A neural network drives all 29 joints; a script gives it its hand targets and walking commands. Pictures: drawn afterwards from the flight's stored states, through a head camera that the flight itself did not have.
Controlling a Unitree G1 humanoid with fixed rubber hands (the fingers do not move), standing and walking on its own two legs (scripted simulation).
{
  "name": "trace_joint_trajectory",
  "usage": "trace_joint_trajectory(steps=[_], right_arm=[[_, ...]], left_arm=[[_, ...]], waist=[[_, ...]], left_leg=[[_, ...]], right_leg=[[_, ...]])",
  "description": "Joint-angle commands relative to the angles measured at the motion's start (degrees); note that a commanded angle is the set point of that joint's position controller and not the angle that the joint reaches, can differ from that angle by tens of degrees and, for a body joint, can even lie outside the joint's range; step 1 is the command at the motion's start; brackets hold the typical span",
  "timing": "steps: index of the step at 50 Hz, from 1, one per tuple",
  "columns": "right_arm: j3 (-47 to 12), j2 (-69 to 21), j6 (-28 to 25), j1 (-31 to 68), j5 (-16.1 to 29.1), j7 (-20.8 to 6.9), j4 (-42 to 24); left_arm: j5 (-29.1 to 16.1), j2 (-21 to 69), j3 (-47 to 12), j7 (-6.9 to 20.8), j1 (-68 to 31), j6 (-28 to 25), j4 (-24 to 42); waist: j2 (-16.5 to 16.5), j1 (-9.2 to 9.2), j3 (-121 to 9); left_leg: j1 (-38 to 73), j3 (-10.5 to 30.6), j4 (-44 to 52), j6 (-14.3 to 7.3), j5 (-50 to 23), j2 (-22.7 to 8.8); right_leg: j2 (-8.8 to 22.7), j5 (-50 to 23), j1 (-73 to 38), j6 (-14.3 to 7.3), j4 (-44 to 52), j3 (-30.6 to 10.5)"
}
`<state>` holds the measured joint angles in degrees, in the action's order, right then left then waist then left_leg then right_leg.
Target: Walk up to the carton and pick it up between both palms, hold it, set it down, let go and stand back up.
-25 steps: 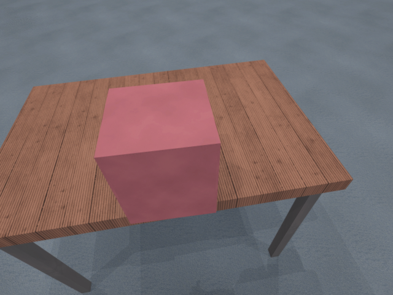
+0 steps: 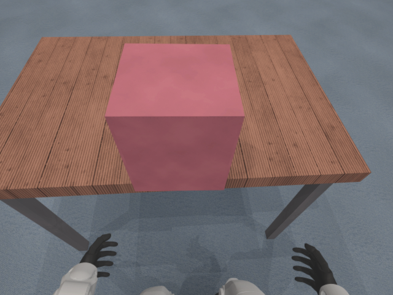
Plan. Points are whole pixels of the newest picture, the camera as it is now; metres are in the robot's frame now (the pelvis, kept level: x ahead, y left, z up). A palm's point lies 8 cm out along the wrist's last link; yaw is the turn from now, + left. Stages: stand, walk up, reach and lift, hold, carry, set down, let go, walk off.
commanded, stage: reach and lift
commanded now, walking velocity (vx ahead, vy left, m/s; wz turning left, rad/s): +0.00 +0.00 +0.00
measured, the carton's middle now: (178, 123) +0.45 +0.06 +0.08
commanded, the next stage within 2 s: none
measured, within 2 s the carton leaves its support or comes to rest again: neither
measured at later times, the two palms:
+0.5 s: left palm (78, 269) +0.18 +0.24 -0.03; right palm (323, 294) +0.14 -0.22 -0.05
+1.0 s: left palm (75, 249) +0.21 +0.24 +0.00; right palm (315, 250) +0.20 -0.20 +0.00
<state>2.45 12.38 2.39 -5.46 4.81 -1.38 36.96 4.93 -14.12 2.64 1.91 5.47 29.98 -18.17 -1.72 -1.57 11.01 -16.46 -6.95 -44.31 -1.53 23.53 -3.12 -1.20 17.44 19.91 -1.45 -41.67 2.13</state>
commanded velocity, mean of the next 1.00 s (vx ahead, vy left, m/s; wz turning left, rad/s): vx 0.00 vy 0.00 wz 0.00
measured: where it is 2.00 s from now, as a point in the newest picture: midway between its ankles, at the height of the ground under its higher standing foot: outside the picture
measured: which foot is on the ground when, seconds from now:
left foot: down 0.00-1.00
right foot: down 0.00-1.00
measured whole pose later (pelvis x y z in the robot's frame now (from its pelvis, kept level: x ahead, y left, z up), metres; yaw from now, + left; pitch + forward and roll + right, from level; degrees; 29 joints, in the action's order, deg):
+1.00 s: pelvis +0.04 -0.01 +0.03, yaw +2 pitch -5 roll +0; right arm -0.1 6.3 -6.4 -20.1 6.8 1.2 17.8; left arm -8.5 -15.8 0.1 -1.0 14.7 -2.1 -18.5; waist -1.6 1.3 4.0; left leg -1.5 -5.8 -20.2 -0.6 13.8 -1.0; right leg -0.7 10.4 5.5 -1.8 -20.7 3.2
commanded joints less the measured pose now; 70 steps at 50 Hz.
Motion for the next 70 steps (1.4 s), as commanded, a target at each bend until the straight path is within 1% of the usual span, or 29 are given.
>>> trace_joint_trajectory(steps=[1, 4, 6, 9, 12, 14, 18, 23, 28, 32, 37, 40, 48, 52, 61, 65, 68, 70], right_arm=[[3.8, 5.9, -2.3, -4.4, -3.0, 0.7, -7.4], [4.4, 3.1, -3.7, -3.9, -4.6, 0.8, -9.9], [4.4, 2.1, -4.4, -4.2, -5.1, 0.9, -11.4], [4.0, 1.5, -5.3, -5.6, -5.1, 1.3, -13.1], [3.7, 1.3, -6.0, -7.4, -5.3, 1.9, -14.6], [3.6, 1.2, -6.1, -8.3, -5.4, 2.1, -15.5], [3.3, 0.9, -6.1, -9.2, -5.6, 2.2, -17.2], [2.5, 0.2, -6.6, -9.6, -4.8, 1.8, -19.1], [1.5, -0.9, -7.6, -9.9, -3.5, 1.7, -21.2], [1.0, -1.7, -8.2, -10.0, -2.6, 1.8, -22.8], [0.7, -2.0, -9.0, -10.4, -1.5, 2.3, -24.5], [0.4, -2.0, -9.6, -11.0, -0.7, 2.6, -25.5], [-0.7, -0.5, -11.9, -13.0, 2.7, 2.8, -28.9], [-1.2, 0.5, -13.0, -13.5, 4.7, 2.6, -30.6], [-0.3, 2.8, -14.6, -12.1, 8.1, 1.6, -34.0], [0.3, 3.9, -15.2, -10.6, 9.0, 1.2, -34.9], [0.7, 4.6, -15.0, -8.4, 9.4, 1.1, -34.8], [1.2, 5.3, -14.2, -6.1, 9.5, 1.0, -34.8]], left_arm=[[-1.2, -9.7, 2.4, -2.1, -3.0, -5.0, 7.5], [-3.0, -9.7, 1.5, -2.9, -6.0, -8.4, 7.5], [-4.1, -9.4, 1.1, -3.3, -6.3, -10.5, 7.2], [-5.7, -9.5, 1.1, -3.4, -4.7, -12.9, 6.1], [-6.8, -9.6, 1.3, -3.3, -2.0, -14.3, 4.9], [-7.1, -9.5, 1.6, -3.3, -0.6, -15.1, 3.8], [-7.3, -9.0, 2.0, -3.4, 0.5, -16.8, 2.4], [-7.7, -8.1, 2.0, -3.7, -0.7, -20.5, 1.7], [-9.1, -8.0, 1.7, -3.9, -2.1, -24.9, 1.9], [-10.4, -8.5, 1.3, -3.9, -2.6, -27.6, 2.8], [-11.9, -9.3, 1.1, -3.8, -1.4, -30.2, 4.5], [-12.6, -9.7, 1.0, -3.6, 0.1, -31.5, 5.7], [-13.7, -9.6, 0.8, -3.1, 5.4, -35.2, 9.9], [-14.2, -9.3, 0.4, -3.0, 7.5, -36.9, 12.1], [-15.5, -7.5, -1.6, -4.1, 7.9, -39.8, 17.2], [-15.8, -6.5, -2.5, -4.9, 6.9, -40.7, 18.9], [-15.9, -5.9, -2.8, -5.4, 4.9, -40.7, 19.0], [-15.9, -5.5, -2.9, -5.8, 2.9, -39.6, 18.9]], waist=[[4.7, -0.80, -13.5], [5.7, -1.04, -12.7], [5.9, -1.08, -13.4], [4.7, -0.86, -14.1], [2.8, -0.29, -13.7], [2.2, 0.24, -12.5], [2.5, 1.21, -10.0], [3.5, 1.88, -8.2], [2.6, 2.13, -7.9], [2.0, 2.23, -8.5], [1.9, 2.29, -9.6], [2.0, 2.42, -10.5], [2.7, 2.93, -13.0], [3.2, 3.10, -13.0], [5.1, 3.13, -12.0], [5.2, 3.02, -12.1], [4.9, 3.05, -11.7], [4.8, 3.05, -11.5]], left_leg=[[-0.8, 2.1, 13.2, 1.4, -7.6, -0.5], [-5.5, 2.5, 15.4, 0.3, -2.2, -1.6], [-8.7, 2.9, 16.9, -0.4, -0.4, -2.3], [-10.6, 2.9, 18.9, -1.0, -1.4, -2.5], [-8.1, 2.6, 20.7, -1.0, -4.5, -1.8], [-6.6, 2.6, 22.4, -0.9, -5.8, -1.4], [-6.0, 2.5, 26.2, -0.8, -6.1, -1.2], [-6.7, 2.6, 29.9, -1.1, -3.4, -1.5], [-4.6, 2.2, 30.8, -1.4, -3.1, -0.7], [-1.1, 2.2, 30.4, -1.1, -4.5, 0.3], [2.7, 2.6, 29.7, -0.4, -8.1, 1.4], [4.4, 2.9, 29.3, 0.2, -11.4, 1.8], [9.4, 4.5, 27.6, 2.2, -23.6, 2.6], [10.6, 5.2, 26.9, 3.0, -27.5, 2.6], [11.3, 6.8, 25.5, 4.5, -31.1, 1.6], [11.5, 7.4, 25.0, 4.9, -32.4, 1.1], [11.2, 7.7, 25.1, 4.9, -31.5, 0.9], [10.6, 7.9, 25.6, 4.9, -30.0, 0.7]], right_leg=[[1.7, -10.2, -8.1, -1.1, 9.7, -3.0], [1.9, -6.9, -10.2, -0.9, 9.3, -3.1], [1.7, -7.1, -13.4, -0.6, 8.7, -3.0], [1.4, -8.6, -17.6, -0.1, 9.1, -3.0], [1.4, -9.3, -18.9, 0.1, 11.5, -3.1], [1.2, -9.3, -19.6, 0.3, 13.4, -3.2], [0.8, -8.2, -22.1, 0.3, 16.1, -3.4], [0.7, -6.4, -25.2, 0.3, 18.2, -4.1], [1.6, -4.3, -24.6, 0.1, 20.6, -5.4], [2.7, -3.0, -22.0, -0.1, 22.6, -6.5], [3.5, -4.9, -20.0, -0.2, 24.1, -7.2], [3.6, -8.1, -20.0, -0.2, 24.4, -7.2], [2.8, -19.7, -21.3, -0.4, 24.4, -6.4], [2.5, -22.4, -21.6, -0.8, 24.5, -6.1], [1.4, -20.1, -19.3, -2.4, 24.9, -5.3], [1.0, -19.7, -18.6, -2.9, 24.8, -5.1], [0.9, -18.4, -18.3, -3.1, 24.9, -5.2], [0.9, -16.8, -17.9, -3.3, 25.0, -5.2]])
